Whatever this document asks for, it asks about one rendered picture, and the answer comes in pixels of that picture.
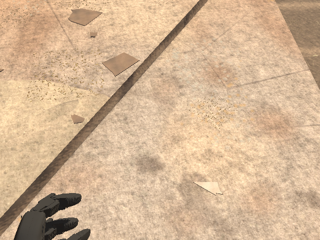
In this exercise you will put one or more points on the robot left hand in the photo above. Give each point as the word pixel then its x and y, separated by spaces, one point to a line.
pixel 34 226

